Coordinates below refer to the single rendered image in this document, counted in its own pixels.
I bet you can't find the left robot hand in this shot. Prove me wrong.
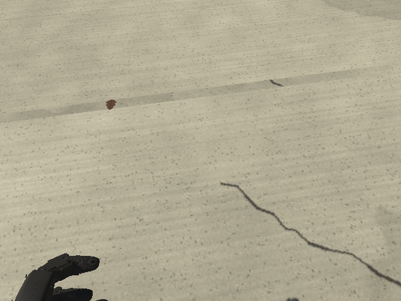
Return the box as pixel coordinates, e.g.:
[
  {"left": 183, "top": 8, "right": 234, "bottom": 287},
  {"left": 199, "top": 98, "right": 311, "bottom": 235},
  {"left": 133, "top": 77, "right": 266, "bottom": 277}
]
[{"left": 12, "top": 253, "right": 108, "bottom": 301}]

